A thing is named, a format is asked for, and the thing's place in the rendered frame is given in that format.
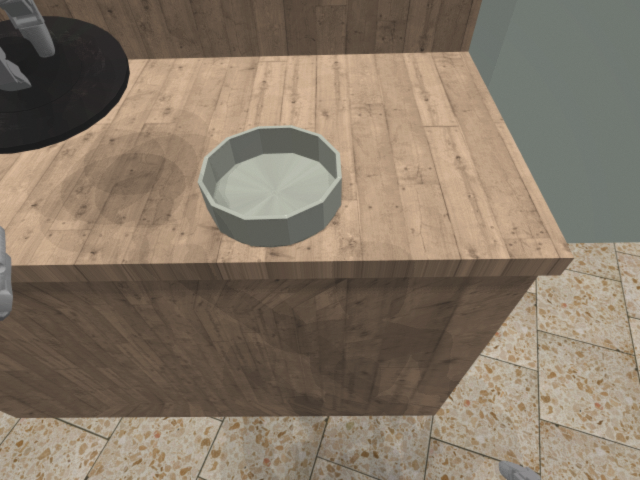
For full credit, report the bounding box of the pot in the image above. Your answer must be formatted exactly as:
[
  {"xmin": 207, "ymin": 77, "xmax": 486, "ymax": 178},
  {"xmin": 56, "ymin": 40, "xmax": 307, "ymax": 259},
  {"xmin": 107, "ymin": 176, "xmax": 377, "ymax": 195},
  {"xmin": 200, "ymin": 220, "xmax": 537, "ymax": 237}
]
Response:
[{"xmin": 198, "ymin": 125, "xmax": 342, "ymax": 247}]

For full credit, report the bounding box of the left robot hand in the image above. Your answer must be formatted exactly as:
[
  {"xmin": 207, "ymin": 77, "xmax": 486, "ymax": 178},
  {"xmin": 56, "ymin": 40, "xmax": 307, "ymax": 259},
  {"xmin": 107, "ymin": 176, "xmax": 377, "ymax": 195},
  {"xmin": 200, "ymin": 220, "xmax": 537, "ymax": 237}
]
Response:
[{"xmin": 0, "ymin": 0, "xmax": 55, "ymax": 91}]

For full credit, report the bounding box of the table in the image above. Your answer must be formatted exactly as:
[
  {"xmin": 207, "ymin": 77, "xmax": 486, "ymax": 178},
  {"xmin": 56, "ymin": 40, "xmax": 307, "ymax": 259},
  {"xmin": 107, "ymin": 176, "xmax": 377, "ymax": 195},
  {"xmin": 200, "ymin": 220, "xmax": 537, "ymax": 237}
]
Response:
[{"xmin": 0, "ymin": 0, "xmax": 574, "ymax": 418}]

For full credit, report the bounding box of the lid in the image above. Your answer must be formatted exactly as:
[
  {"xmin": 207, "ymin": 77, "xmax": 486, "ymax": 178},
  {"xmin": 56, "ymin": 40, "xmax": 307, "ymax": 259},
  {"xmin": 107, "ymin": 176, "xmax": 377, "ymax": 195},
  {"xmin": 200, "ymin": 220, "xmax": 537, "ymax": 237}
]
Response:
[{"xmin": 0, "ymin": 16, "xmax": 130, "ymax": 154}]

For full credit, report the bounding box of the knob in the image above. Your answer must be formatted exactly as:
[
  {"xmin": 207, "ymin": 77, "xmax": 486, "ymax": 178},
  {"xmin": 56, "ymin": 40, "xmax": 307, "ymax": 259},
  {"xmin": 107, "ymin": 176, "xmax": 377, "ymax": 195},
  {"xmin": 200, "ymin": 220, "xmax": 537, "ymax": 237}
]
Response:
[{"xmin": 0, "ymin": 36, "xmax": 41, "ymax": 76}]

